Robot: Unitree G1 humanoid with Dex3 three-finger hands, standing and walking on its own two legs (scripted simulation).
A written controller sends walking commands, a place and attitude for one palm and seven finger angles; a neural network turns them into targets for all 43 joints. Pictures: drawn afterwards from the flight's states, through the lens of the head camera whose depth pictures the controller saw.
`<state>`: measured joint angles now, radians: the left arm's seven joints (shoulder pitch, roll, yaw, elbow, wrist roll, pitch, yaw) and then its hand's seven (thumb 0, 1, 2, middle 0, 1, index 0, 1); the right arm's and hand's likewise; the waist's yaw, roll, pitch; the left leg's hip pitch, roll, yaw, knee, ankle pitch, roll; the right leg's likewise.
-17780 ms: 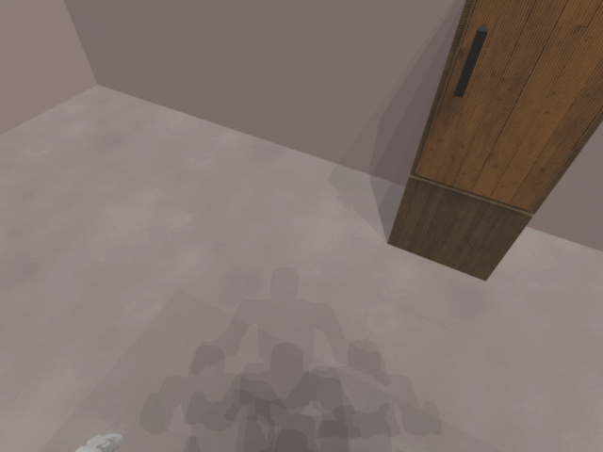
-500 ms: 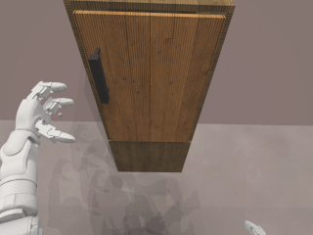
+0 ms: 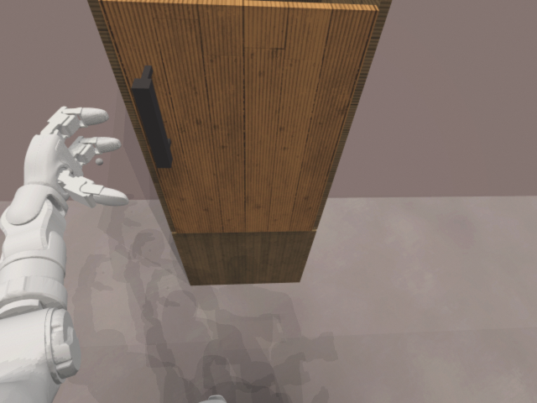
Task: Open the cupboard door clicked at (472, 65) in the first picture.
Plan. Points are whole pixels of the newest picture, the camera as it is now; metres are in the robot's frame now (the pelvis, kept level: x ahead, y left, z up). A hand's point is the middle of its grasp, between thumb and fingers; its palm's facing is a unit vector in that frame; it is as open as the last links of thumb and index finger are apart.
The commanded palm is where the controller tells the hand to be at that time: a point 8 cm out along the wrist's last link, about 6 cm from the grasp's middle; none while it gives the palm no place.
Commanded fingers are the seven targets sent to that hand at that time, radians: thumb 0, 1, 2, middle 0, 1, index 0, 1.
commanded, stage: move the hooked fingers beside the handle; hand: left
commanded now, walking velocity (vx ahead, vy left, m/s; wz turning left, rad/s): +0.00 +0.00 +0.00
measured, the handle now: (156, 119) +0.54 +0.19 +0.10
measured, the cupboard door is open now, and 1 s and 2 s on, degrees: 0 0 0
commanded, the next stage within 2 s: none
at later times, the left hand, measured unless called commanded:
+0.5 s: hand (118, 131) +0.49 +0.24 +0.12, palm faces +0.05 -1.00 +0.01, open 13.9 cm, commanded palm +0.46 +0.29 +0.10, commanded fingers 0.00 -0.50 0.30 -0.30 -1.20 -0.30 -1.20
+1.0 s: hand (114, 146) +0.48 +0.24 +0.10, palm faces +0.04 -1.00 +0.04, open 13.9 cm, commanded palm +0.46 +0.30 +0.10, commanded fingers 0.00 -0.50 0.30 -0.30 -1.20 -0.30 -1.20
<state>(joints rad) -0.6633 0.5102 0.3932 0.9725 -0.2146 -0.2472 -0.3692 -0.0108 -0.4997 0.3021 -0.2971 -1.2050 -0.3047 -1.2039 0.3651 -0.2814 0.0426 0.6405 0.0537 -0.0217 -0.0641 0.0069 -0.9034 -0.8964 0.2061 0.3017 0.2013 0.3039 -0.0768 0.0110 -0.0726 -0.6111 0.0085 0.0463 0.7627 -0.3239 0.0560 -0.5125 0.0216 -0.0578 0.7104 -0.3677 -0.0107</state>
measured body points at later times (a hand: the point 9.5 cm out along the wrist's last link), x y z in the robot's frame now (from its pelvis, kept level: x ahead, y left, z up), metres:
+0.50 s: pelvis +0.00 +0.00 -0.01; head +0.10 +0.02 +0.43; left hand +0.49 +0.29 +0.12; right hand -0.01 -0.28 -0.11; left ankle +0.03 +0.08 -0.71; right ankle -0.01 -0.12 -0.71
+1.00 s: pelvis +0.01 +0.00 -0.01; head +0.09 +0.02 +0.43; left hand +0.47 +0.30 +0.10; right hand +0.06 -0.27 -0.11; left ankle +0.03 +0.08 -0.71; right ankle -0.01 -0.12 -0.71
